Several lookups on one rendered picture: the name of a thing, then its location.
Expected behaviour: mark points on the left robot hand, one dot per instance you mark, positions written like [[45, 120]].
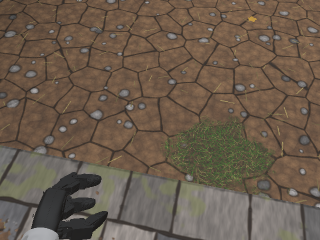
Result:
[[55, 206]]

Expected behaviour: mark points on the robot left forearm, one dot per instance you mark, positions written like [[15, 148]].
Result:
[[40, 233]]

